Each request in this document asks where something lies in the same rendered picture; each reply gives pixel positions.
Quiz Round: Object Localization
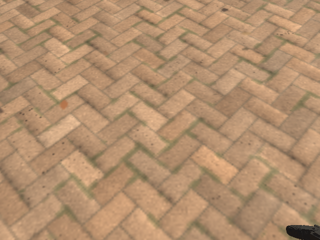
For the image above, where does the right robot hand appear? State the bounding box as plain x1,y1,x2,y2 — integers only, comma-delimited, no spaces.
286,224,320,240

